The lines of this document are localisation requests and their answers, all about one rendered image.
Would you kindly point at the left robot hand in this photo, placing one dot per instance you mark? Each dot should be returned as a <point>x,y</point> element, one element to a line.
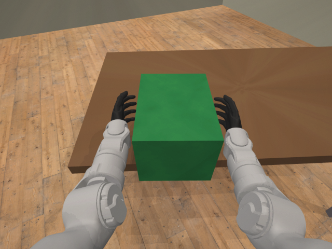
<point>118,111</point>

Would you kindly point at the carton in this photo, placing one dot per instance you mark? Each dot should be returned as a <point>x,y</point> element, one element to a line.
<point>176,134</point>

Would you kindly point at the right robot hand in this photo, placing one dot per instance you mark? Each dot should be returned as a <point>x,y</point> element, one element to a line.
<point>231,115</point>

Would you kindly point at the table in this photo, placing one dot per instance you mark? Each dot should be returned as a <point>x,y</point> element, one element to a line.
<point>283,95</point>

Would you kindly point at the robot right forearm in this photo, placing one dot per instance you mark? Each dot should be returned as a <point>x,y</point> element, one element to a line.
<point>245,170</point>

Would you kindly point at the robot left forearm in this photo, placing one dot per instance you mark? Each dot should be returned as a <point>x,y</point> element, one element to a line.
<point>111,158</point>

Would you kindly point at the right robot upper arm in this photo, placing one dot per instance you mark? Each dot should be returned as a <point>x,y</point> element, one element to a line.
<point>271,222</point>

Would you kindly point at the left robot upper arm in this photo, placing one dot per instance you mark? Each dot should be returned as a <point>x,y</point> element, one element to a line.
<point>90,215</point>

